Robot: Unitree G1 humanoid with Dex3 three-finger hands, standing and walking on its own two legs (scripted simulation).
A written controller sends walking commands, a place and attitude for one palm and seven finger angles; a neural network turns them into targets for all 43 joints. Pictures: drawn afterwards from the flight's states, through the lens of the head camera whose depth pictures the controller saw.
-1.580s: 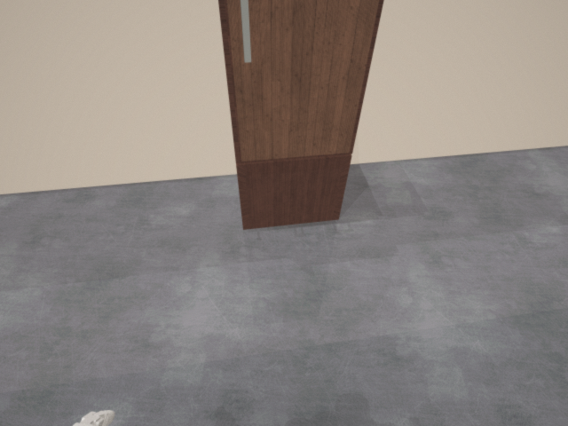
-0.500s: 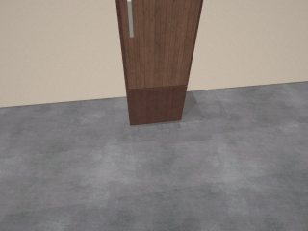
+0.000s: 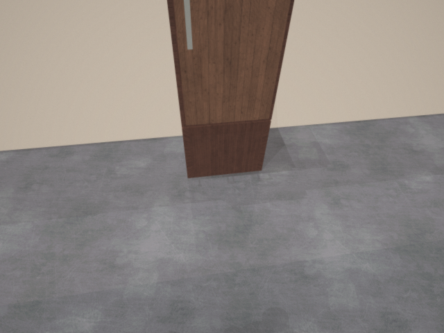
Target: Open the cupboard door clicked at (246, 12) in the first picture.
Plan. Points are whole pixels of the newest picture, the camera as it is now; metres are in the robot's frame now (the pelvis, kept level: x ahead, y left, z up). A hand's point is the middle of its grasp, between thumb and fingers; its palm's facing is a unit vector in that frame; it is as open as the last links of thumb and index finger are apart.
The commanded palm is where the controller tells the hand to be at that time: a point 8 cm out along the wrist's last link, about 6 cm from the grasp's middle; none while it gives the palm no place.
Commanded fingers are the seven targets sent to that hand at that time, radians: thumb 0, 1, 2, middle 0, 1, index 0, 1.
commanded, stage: walk to a spot facing it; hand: left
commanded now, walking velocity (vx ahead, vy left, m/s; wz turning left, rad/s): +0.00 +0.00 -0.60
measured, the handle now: (187, 21) +1.05 +0.18 +0.12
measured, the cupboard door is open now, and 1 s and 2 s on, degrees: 0 0 0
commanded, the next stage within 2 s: turn to face it in 1.56 s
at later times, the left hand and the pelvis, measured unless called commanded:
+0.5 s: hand out of the picture +0.07 +0.15 -0.17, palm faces -0.14 -0.96 -0.25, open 7.4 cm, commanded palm none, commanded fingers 0.00 0.90 0.90 -0.20 -0.30 -0.20 -0.30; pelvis +0.03 -0.04 -0.02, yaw -14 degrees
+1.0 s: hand (165, 279) +0.28 +0.16 -0.20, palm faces -0.40 -0.90 -0.18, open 7.4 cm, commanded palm none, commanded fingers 0.00 0.90 0.90 -0.20 -0.30 -0.20 -0.30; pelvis +0.23 -0.03 -0.02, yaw -32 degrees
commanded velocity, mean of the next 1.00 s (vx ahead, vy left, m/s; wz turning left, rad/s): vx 0.23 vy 0.00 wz -0.57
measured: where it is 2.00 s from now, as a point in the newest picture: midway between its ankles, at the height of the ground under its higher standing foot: (248, 310)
